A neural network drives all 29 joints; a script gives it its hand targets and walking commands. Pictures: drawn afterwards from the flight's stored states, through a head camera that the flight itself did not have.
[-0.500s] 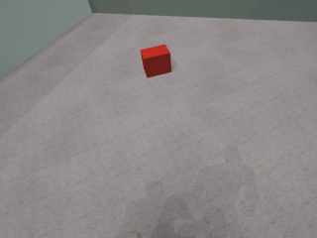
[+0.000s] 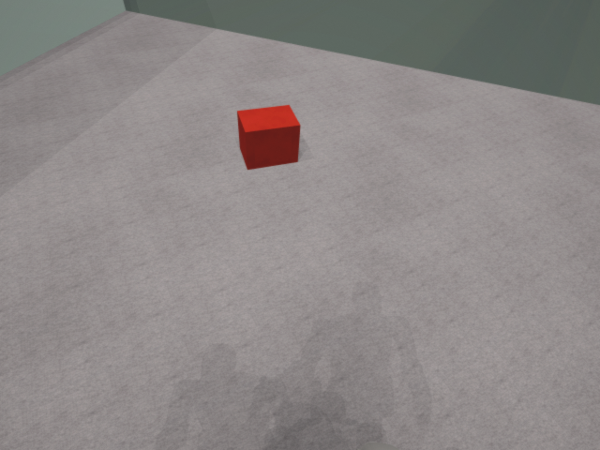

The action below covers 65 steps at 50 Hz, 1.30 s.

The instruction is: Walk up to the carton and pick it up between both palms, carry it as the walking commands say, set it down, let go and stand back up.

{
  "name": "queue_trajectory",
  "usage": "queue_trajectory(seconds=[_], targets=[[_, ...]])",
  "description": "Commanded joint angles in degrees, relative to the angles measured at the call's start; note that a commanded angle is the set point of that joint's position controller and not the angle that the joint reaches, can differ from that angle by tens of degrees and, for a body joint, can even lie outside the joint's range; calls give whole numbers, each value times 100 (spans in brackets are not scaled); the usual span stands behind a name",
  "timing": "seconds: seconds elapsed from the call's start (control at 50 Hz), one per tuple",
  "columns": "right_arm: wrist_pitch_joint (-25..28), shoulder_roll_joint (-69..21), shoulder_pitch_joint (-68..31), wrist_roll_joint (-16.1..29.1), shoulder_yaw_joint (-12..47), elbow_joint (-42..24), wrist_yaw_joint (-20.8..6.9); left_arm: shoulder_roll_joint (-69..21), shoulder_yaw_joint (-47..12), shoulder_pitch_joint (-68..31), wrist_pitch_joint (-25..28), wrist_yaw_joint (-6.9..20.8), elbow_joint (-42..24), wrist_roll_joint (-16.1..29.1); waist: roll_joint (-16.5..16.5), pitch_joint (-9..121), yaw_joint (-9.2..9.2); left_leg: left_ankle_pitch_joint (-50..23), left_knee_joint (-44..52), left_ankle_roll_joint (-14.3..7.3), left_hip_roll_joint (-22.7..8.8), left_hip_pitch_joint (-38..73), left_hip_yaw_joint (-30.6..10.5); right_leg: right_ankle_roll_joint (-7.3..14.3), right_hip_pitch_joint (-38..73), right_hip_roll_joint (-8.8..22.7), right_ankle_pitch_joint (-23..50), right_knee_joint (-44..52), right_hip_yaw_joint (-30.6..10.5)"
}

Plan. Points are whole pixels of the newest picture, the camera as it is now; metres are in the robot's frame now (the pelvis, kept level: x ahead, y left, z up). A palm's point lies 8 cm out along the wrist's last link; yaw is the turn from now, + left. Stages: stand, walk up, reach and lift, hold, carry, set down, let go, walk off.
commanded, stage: walk up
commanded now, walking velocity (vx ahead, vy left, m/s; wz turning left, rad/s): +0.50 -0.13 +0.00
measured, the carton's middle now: (268, 137) +1.69 +0.07 -0.67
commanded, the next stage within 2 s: none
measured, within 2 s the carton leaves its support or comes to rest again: neither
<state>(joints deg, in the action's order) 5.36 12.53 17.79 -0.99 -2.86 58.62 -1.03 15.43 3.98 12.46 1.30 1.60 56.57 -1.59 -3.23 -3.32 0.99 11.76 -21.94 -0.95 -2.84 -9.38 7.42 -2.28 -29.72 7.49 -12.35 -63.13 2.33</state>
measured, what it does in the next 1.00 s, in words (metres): walks ahead: right foot, then left foot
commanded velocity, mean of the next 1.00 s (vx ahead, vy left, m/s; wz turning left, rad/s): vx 0.49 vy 0.05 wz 0.00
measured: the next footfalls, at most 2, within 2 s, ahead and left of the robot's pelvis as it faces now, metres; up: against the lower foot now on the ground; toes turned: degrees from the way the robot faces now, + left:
right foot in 0.32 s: +0.30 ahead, -0.18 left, +0.00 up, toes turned -9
left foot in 0.86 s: +0.53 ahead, +0.13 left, +0.00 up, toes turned +9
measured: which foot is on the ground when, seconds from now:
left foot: down 0.00-0.32, up 0.34-0.84, down 0.86-1.00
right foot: up 0.00-0.30, down 0.32-0.86, up 0.88-1.00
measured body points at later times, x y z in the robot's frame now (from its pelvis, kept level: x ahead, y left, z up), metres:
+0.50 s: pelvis +0.23 -0.07 +0.00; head +0.26 -0.11 +0.44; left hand +0.26 +0.20 -0.12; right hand +0.26 -0.33 -0.17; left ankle +0.19 +0.09 -0.65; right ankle +0.26 -0.17 -0.75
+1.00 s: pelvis +0.46 +0.02 -0.01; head +0.49 +0.05 +0.44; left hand +0.47 +0.28 -0.17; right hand +0.53 -0.23 -0.13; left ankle +0.49 +0.12 -0.75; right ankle +0.38 -0.14 -0.65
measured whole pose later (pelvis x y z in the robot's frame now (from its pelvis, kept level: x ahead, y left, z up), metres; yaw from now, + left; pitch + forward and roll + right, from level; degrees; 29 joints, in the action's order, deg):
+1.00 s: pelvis +0.46 +0.02 -0.01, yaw +0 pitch +0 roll -1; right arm 4.9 12.1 12.3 -1.5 -2.3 57.1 -1.1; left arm 14.2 3.8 17.1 2.7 0.6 58.9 -1.5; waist -2.7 -2.9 -0.9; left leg 12.1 -27.3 -1.0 -3.6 -15.5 8.2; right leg -1.2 -23.8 6.2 -17.9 -65.8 1.6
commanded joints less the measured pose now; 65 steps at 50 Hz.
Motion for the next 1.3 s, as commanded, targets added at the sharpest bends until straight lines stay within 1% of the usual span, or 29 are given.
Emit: queue_trajectory(seconds=[0.0, 0.1, 0.16, 0.18, 0.2, 0.24, 0.28, 0.3, 0.32, 0.34, 0.38, 0.4, 0.42, 0.46, 0.62, 0.72, 0.78, 0.82, 0.84, 0.86, 0.88, 0.9, 0.92, 0.96, 1.02, 1.16, 1.22, 1.26, 1.28], targets=[[103, 582, 344, 22, -109, -166, 38, -13, -30, 77, -129, 112, -131, -16, 1212, -100, -17, -1540, 1170, -380, -1427, 398, -1079, -74, -593, 181, 542, 345, -76], [41, 659, 811, -17, -132, -122, 95, -78, -84, -1078, -137, 217, -483, 21, 1147, -550, 249, -1028, 1518, -404, -1407, 559, -826, -123, -709, 58, 1075, 1854, 142], [43, 714, 921, -49, -141, -77, 132, -40, -76, -1546, -57, 243, -679, 44, 1420, -600, 319, -892, 1565, -403, -1360, 562, -553, -49, -283, -29, 1095, 2712, 247], [-1, 653, 932, -46, -115, 36, 153, -41, -84, -1587, -7, 236, -716, 37, 1746, -491, 268, -615, 1582, -421, -1135, 398, -299, -14, 142, -108, 857, 2857, 350], [-34, 656, 974, -61, -110, 73, 166, -8, -52, -1524, 19, 201, -698, 16, 1708, -455, 224, -760, 1477, -448, -1172, 390, -337, 8, 347, -182, 675, 2850, 470], [-81, 747, 983, -61, -117, 169, 194, 112, 17, -1246, 96, 123, -653, -11, 1182, -254, 51, -1158, 897, -469, -1299, 525, -437, 89, 699, -228, 329, 2998, 523], [-122, 752, 941, -36, -90, 220, 164, 376, 132, -83, 219, 7, -279, -58, 473, 560, -482, -1704, -964, -300, -911, 153, -128, 335, 2257, -319, 288, 3624, 666], [-88, 524, 978, -75, -39, 114, 150, 917, 310, 986, 303, -75, -2, -180, -379, 1233, -888, -671, -2755, -126, -610, -1079, -67, 511, 3595, 515, -129, 3731, -443], [-79, 10, 1283, -9, 89, -127, 143, 1674, 415, 1632, 286, -132, 69, -198, -1711, 1932, -909, 1978, -4311, 62, 186, -2509, -255, 1045, 4488, 2417, -421, 4871, -3363], [-162, 513, 1074, -77, -30, -122, 139, 1556, 335, 1611, 205, -150, 121, -74, -488, 1986, -627, 1868, -5046, 62, -210, -2728, -1018, 993, 4190, 2489, -769, 4945, -3711], [-179, 370, 758, -30, -96, -12, 67, 730, 138, 544, 259, -166, -45, -32, -263, 672, -233, 777, -4986, 101, -475, -2646, -1090, 855, 2868, 1736, -15, 4950, -2309], [-227, 259, 718, -37, -108, 10, 17, 410, 94, 255, 312, -161, -76, -7, -365, 388, -77, 348, -4834, 159, -566, -2435, -1004, 743, 2388, 1412, 245, 4995, -1606], [-298, 211, 794, -58, -128, 32, -36, 253, 49, 168, 349, -139, -62, 8, -520, 276, 19, 115, -4759, 197, -544, -2164, -881, 614, 2043, 1195, 524, 5028, -1117], [-440, 207, 600, -85, -123, -53, -131, 235, 1, 413, 412, -102, 11, 14, -681, 189, 41, -243, -4517, 216, -505, -2089, -713, 530, 1884, 1067, 1029, 5051, -652], [-545, 196, -1152, -82, 7, -696, -331, 427, 66, 1343, 372, -183, 123, 12, -586, -444, -412, -1027, -2510, 445, -461, -2553, -356, 625, 2180, 1113, 279, 5557, -328], [-465, 179, -1880, -72, 68, -961, -376, 597, 145, 1570, 341, -244, 248, 13, -687, -523, -537, -780, -1221, 431, -333, -2178, -153, 679, 2484, 1233, 863, 5550, -151], [-299, 293, -1539, -118, 39, -883, -290, 515, 108, 1469, 308, -204, 308, 77, -1136, -52, -327, -198, -825, 306, -240, -1029, -32, 604, 2452, 895, 535, 5146, 186], [-188, 740, -322, -153, -99, -394, -130, 479, 101, 1416, 273, -161, 324, 82, -21, 568, 181, -239, -469, 175, -50, 577, 305, 492, 1930, 474, 763, 3392, 394], [-113, 1182, 529, -240, -243, -136, -30, 259, 42, 1438, 273, -141, 217, 22, 1072, 1168, 487, 371, -321, -27, -760, 1717, -698, 323, 1000, 132, 33, 1649, 496], [-109, 1852, 1081, -249, -388, -137, 34, -185, -104, 1399, 308, -148, -112, 50, 2668, 1570, 768, 985, 660, -524, -2354, 2491, -3193, 180, -558, -509, -1995, -31, 298], [-128, 1724, 1014, -109, -318, -159, 15, -2, -39, 1356, 252, -149, -49, -1, 1941, 1598, 594, 1286, 1046, -732, -2727, 2194, -3918, 274, -868, -200, -1889, -863, -369], [-101, 1488, 640, -98, -251, -195, 22, 130, 34, 1229, 237, -149, 92, -22, 1086, 1075, 337, 665, 943, -646, -2639, 1685, -3740, 258, -932, -52, -1401, -1120, -557], [-53, 1126, 248, -77, -174, -213, 13, -1, -3, 1098, 234, -134, 126, -13, 699, 484, 104, -170, 810, -564, -2221, 1013, -2964, 228, -825, 126, -826, -915, -620], [35, 558, -133, -5, -70, -218, 37, -134, -34, 1141, 122, -70, 229, 15, 937, 203, -178, -1175, 845, -317, -1590, 416, -1806, 106, -446, 227, -207, -451, -448], [110, 476, 260, 50, -60, -72, 39, -86, -13, 658, -61, 26, 110, -8, 1245, 160, -141, -1821, 949, -252, -1423, 355, -1158, -15, -353, 140, 256, -28, -211], [64, 535, 941, 4, -93, 10, 116, -181, -93, -994, -139, 203, -349, 4, 1142, -512, 235, -1022, 1491, -359, -1425, 495, -787, -117, -766, 31, 1180, 1683, 139], [57, 590, 1109, -54, -121, 50, 158, -183, -109, -1507, -65, 233, -547, 46, 1338, -599, 365, -994, 1537, -389, -1412, 570, -564, -70, -455, -69, 1241, 2599, 285], [-6, 487, 1106, -83, -70, 238, 187, -164, -118, -1546, 32, 208, -604, 17, 1810, -463, 257, -595, 1547, -437, -1099, 317, -177, 24, 290, -208, 799, 2929, 485], [-32, 518, 1151, -93, -68, 293, 204, -112, -83, -1476, 57, 168, -579, -3, 1636, -435, 210, -816, 1385, -471, -1193, 368, -254, 56, 440, -248, 600, 2938, 556]])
